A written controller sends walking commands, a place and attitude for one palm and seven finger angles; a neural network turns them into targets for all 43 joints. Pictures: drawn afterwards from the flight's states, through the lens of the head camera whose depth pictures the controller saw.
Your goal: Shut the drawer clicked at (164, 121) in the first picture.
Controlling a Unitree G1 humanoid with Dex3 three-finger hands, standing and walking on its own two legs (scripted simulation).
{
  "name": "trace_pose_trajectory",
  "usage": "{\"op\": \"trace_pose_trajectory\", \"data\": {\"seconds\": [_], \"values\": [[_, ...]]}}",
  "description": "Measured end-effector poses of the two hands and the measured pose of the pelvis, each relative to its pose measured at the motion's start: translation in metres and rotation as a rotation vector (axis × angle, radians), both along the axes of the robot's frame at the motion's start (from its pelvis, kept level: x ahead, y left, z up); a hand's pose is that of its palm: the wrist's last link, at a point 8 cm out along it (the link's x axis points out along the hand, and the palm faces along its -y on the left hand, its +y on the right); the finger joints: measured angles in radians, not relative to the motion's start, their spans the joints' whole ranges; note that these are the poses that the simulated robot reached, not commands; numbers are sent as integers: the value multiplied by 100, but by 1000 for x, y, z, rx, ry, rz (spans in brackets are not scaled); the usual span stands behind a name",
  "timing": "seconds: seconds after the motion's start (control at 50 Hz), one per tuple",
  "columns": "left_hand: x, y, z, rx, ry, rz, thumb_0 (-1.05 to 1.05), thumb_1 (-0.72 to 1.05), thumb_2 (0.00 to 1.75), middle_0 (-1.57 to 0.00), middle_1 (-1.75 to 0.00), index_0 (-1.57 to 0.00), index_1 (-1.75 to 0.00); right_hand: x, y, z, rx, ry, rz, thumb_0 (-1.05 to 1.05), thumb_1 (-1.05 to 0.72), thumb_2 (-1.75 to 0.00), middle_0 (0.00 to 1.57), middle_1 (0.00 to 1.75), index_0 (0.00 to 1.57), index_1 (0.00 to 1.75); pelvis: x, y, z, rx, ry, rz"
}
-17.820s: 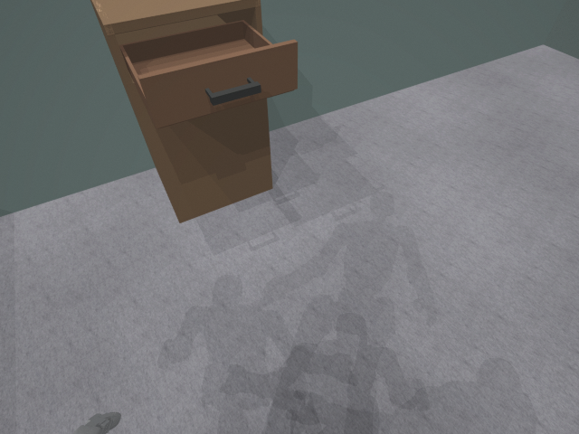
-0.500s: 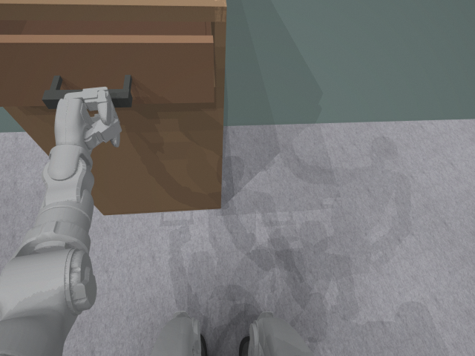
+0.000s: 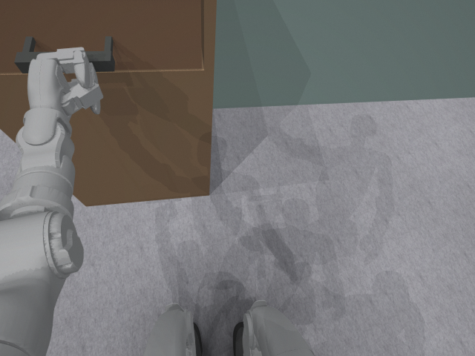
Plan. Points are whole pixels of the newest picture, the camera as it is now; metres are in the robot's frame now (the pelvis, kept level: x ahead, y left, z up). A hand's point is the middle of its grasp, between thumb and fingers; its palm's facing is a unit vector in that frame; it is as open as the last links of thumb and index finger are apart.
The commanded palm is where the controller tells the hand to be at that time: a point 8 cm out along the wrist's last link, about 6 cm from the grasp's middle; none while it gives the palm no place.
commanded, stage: push the drawer shut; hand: left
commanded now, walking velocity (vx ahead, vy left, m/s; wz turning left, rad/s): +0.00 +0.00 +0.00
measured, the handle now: (68, 52) +0.61 +0.23 +0.08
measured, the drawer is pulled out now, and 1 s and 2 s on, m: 0.00 0.00 0.00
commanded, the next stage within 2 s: pull the fist back off the drawer in 0.42 s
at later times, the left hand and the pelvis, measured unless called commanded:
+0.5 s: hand (82, 83) +0.54 +0.20 +0.08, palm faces +0.03 -1.00 -0.05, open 3.1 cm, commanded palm +0.58 +0.21 +0.08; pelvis -0.02 +0.01 -0.01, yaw +0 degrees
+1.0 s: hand (86, 85) +0.54 +0.19 +0.08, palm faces +0.05 -1.00 -0.04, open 2.9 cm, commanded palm +0.52 +0.21 +0.08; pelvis -0.02 +0.01 -0.01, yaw +1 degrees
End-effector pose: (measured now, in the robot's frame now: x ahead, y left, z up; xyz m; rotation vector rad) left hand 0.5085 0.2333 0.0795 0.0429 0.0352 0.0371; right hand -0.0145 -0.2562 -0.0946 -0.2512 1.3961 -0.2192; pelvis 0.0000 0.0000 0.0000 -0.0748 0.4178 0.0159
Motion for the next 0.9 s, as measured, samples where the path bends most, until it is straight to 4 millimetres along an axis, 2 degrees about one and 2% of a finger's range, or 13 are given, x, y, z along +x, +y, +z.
{"op": "trace_pose_trajectory", "data": {"seconds": [0.2,0.6,0.9], "values": [[4,12,-2,-1,1,7,-6,60,92,-140,-160,-140,-160,-12,2,1,-34,15,18,0,-90,-90,20,30,20,30,-11,4,-7,-20,18,17],[8,18,2,2,17,-2,-2,53,90,-140,-160,-140,-160,-44,13,7,-67,25,32,0,-90,-90,20,30,20,30,-27,16,-11,-34,36,22],[6,16,0,0,6,8,-4,55,91,-140,-160,-140,-160,-42,15,5,-46,42,51,0,-90,-90,20,30,20,30,-26,16,-13,-35,35,30]]}}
